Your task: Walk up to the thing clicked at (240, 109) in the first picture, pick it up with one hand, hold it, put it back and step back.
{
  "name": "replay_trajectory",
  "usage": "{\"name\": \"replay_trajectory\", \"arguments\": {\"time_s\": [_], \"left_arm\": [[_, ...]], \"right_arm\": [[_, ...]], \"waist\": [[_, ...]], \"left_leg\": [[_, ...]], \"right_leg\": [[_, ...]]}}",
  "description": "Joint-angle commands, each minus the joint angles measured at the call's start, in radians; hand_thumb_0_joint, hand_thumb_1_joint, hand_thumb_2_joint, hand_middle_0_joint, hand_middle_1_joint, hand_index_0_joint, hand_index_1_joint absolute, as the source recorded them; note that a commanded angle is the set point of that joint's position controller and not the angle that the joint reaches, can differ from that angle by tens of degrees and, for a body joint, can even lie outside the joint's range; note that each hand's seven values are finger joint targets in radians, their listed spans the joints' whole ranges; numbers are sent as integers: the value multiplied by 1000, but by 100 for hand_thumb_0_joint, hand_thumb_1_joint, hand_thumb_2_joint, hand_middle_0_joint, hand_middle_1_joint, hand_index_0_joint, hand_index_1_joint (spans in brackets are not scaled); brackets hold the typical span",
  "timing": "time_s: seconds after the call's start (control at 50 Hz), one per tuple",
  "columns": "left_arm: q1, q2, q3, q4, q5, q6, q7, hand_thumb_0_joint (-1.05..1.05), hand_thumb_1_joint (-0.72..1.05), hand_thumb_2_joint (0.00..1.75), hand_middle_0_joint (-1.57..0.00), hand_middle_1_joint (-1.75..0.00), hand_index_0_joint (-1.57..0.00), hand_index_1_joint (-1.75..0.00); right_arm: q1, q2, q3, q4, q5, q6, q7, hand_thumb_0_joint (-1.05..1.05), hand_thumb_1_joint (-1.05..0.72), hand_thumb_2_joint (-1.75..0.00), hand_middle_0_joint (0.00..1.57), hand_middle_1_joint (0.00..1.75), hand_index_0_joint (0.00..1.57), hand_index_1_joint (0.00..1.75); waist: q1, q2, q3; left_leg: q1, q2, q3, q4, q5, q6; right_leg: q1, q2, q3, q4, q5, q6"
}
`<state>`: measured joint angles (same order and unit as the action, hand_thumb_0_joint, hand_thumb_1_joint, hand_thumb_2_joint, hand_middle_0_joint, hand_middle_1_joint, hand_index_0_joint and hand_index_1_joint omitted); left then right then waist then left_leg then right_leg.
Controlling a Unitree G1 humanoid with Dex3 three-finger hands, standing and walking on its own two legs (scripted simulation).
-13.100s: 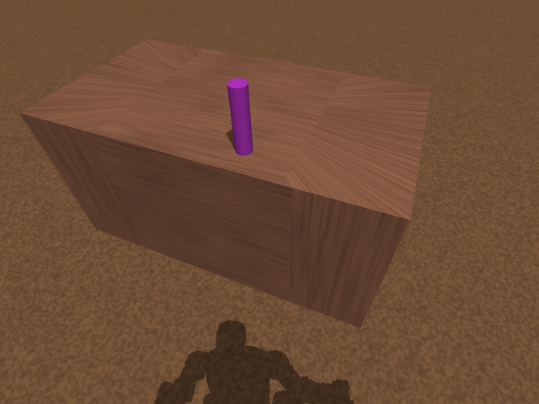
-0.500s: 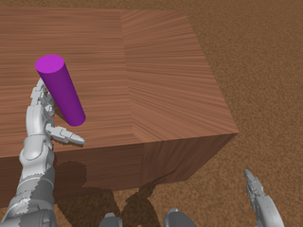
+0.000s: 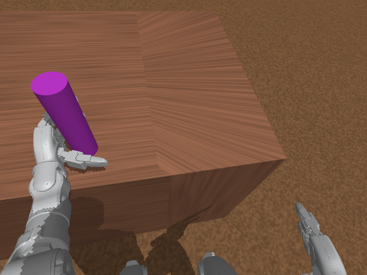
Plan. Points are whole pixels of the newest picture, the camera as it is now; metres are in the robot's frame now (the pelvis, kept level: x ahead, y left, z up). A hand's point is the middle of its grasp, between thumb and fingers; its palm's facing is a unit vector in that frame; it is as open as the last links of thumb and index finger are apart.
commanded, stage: close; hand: left
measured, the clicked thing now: (71, 122) +0.45 +0.20 +0.07
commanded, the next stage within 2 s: settle in 0.40 s
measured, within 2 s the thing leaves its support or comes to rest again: leaves its support in 0.74 s
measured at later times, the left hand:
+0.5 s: hand (78, 133) +0.45 +0.19 +0.03, palm faces +0.13 -0.99 +0.00, open 8.4 cm
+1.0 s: hand (70, 119) +0.45 +0.20 +0.08, palm faces +0.15 -0.99 -0.01, open 8.5 cm
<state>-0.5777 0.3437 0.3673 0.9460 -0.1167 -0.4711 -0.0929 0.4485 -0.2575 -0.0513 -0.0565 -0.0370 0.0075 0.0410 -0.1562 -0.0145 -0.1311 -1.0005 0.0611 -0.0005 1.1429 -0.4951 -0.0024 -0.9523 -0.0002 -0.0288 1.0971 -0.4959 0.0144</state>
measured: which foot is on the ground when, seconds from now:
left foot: down 0.00-1.00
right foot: down 0.00-1.00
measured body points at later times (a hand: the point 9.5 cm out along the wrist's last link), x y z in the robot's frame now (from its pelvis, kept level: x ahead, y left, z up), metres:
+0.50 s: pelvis +0.00 +0.00 +0.00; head +0.10 +0.03 +0.44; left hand +0.44 +0.25 +0.04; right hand +0.16 -0.26 +0.00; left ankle +0.02 +0.12 -0.65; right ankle +0.01 -0.13 -0.65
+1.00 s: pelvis +0.00 +0.00 +0.01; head +0.09 +0.03 +0.46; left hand +0.44 +0.25 +0.08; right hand +0.16 -0.25 +0.00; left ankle +0.02 +0.12 -0.65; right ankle +0.01 -0.13 -0.65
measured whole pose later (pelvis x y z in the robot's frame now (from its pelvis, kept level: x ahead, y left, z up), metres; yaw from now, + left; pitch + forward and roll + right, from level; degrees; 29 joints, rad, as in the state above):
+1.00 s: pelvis +0.00 +0.00 +0.01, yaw +0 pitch +17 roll -2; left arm -0.64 0.36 0.32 0.94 -0.11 -0.39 -0.06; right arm 0.42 -0.25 -0.04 0.01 -0.02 0.06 0.02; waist -0.13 -0.01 -0.13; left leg -0.90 0.05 0.01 1.07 -0.47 0.00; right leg -0.86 0.00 -0.02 1.02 -0.47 0.02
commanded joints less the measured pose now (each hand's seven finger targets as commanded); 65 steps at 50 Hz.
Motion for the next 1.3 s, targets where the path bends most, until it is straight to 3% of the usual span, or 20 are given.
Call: {"name": "replay_trajectory", "arguments": {"time_s": [0.0, 0.04, 0.14, 0.2, 0.26, 0.28, 0.36, 0.42, 0.46, 0.48, 0.52, 0.54, 0.6, 0.68, 0.84, 1.02, 1.12, 1.16, 1.2, 1.28], "left_arm": [[-340, 127, -43, -296, -12, -77, 1, 0, -29, 43, -79, -63, -80, -63], [-314, 103, -68, -282, -5, -67, 9, 0, -26, 46, -84, -67, -85, -66], [-318, 184, 2, -218, 10, -79, 28, 0, -22, 51, -87, -71, -87, -71], [-350, 194, 14, -246, 8, -95, 33, 0, -10, 61, -94, -79, -94, -78], [-403, 210, -8, -297, -2, -102, 8, 0, -1, 73, -105, -92, -106, -91], [-406, 233, 5, -297, -3, -98, 3, 0, 0, 77, -111, -97, -112, -97], [-392, 148, -45, -209, -10, -65, -12, 0, 5, 87, -123, -108, -123, -109], [-368, 142, -30, -120, -5, -54, -3, 0, 13, 97, -127, -117, -128, -117], [-400, 187, -11, -139, 5, -67, -1, 0, 18, 105, -134, -125, -135, -125], [-375, 164, -17, -117, 2, -70, -1, 0, 18, 108, -135, -127, -136, -127], [-394, 242, 34, -161, 0, -84, 8, 0, 34, 122, -130, -131, -130, -133], [-398, 235, 26, -173, 5, -85, 4, 0, 36, 122, -129, -131, -129, -133], [-411, 199, -13, -221, 5, -77, -2, 0, 42, 128, -133, -135, -133, -137], [-458, 227, -5, -264, -2, -67, 15, 0, 31, 133, -139, -143, -138, -145], [-444, 206, -24, -229, 7, -5, 33, 0, 25, 134, -137, -144, -137, -146], [-468, 209, -22, -229, -11, 34, 17, 0, 24, 133, -137, -145, -138, -146], [-497, 224, -22, -266, -21, 39, 13, 0, 19, 135, -139, -148, -140, -150], [-498, 221, -22, -263, -23, 41, 13, 0, 18, 135, -138, -147, -139, -149], [-491, 247, -16, -276, -18, 48, 16, 0, 21, 135, -138, -147, -138, -149], [-479, 212, -35, -266, -16, 63, 17, 0, 21, 137, -138, -147, -138, -149]], "right_arm": [[31, -146, -113, -173, -1, -47, -21, 0, 51, -5, 5, 5, 5, 5], [47, -127, -87, -150, 2, -46, -22, 0, 51, -5, 5, 5, 5, 5], [41, -146, -112, -94, -6, -27, -20, 0, 52, -5, 5, 5, 5, 5], [29, -152, -118, -144, -8, -25, -12, 0, 53, -5, 5, 5, 5, 5], [33, -139, -97, -162, -7, -19, -14, 0, 52, -5, 5, 5, 5, 5], [45, -153, -114, -169, -3, -18, -18, 0, 51, -5, 5, 5, 5, 5], [6, -143, -99, -135, -3, -17, -22, 0, 50, -5, 5, 5, 5, 5], [-21, -152, -95, -145, -5, -23, -24, 0, 52, -5, 5, 5, 5, 5], [-22, -135, -69, -155, -8, -22, -20, 0, 52, -5, 5, 5, 5, 5], [-5, -135, -72, -161, -7, -22, -20, 0, 53, -5, 5, 5, 5, 5], [12, -168, -107, -151, -8, -17, -20, 0, 53, -5, 5, 5, 5, 5], [5, -183, -127, -159, -9, -13, -21, 0, 53, -5, 5, 5, 5, 5], [28, -150, -94, -160, -6, -10, -18, 0, 53, -6, 5, 5, 5, 5], [-4, -131, -72, -178, 0, -12, -22, 0, 52, -6, 5, 5, 5, 5], [3, -139, -89, -118, 7, 2, -36, 0, 53, -6, 5, 5, 5, 5], [-18, -133, -89, -71, 17, -1, -38, 0, 54, -5, 5, 5, 5, 5], [-39, -135, -79, -112, 22, -7, -46, 0, 54, -5, 5, 5, 5, 5], [-26, -118, -67, -71, 22, -3, -46, 0, 54, -5, 5, 5, 5, 5], [-29, -143, -95, -43, 21, 2, -49, 0, 53, -5, 5, 5, 5, 5], [-29, -119, -70, -28, 23, 3, -45, 0, 54, -5, 5, 5, 5, 5]], "waist": [[15, 143, -490], [11, 133, -461], [10, 112, -346], [0, 123, -393], [1, 149, -501], [-3, 148, -529], [-9, 146, -441], [-13, 84, -367], [-8, 67, -396], [-9, 76, -402], [6, 87, -456], [1, 96, -480], [1, 137, -510], [10, 129, -499], [10, 107, -398], [26, 104, -373], [27, 75, -453], [35, 76, -419], [43, 105, -427], [42, 114, -418]], "left_leg": [[395, -36, -24, -141, 383, 3], [398, -33, -25, -137, 397, 4], [329, -32, -27, -147, 342, 4], [360, -32, -33, -149, 326, 3], [417, -37, -25, -131, 386, 6], [420, -37, -24, -127, 392, 9], [381, -33, -28, -146, 332, 4], [315, -30, -29, -154, 268, 7], [303, -34, -22, -142, 266, 17], [310, -36, -24, -146, 279, 13], [328, -39, -24, -136, 326, 13], [358, -37, -27, -139, 349, 10], [412, -32, -33, -140, 398, 3], [364, -40, -15, -156, 291, 11], [387, -36, -14, -203, 272, 10], [419, -35, -13, -245, 278, 7], [465, -33, -12, -240, 348, 13], [446, -38, -6, -245, 349, 13], [471, -36, -7, -247, 373, 11], [496, -32, -11, -261, 393, 6]], "right_leg": [[206, 26, 1, -122, 365, -30], [190, 24, 1, -124, 373, -27], [142, 23, -6, -125, 319, -29], [149, 21, -7, -120, 301, -32], [212, 18, 4, -119, 371, -25], [221, 17, 9, -120, 385, -24], [167, 18, 6, -134, 327, -27], [137, 20, 3, -144, 277, -27], [158, 16, 14, -150, 287, -20], [173, 16, 9, -143, 294, -24], [206, 18, 6, -131, 337, -25], [205, 21, 1, -127, 350, -27], [190, 24, -4, -119, 365, -30], [249, 15, 21, -155, 321, -20], [221, 20, 10, -191, 294, -24], [238, 21, 1, -217, 287, -28], [305, 17, 7, -224, 358, -23], [318, 14, 11, -229, 368, -22], [308, 14, 10, -232, 375, -23], [300, 16, 4, -240, 375, -28]]}}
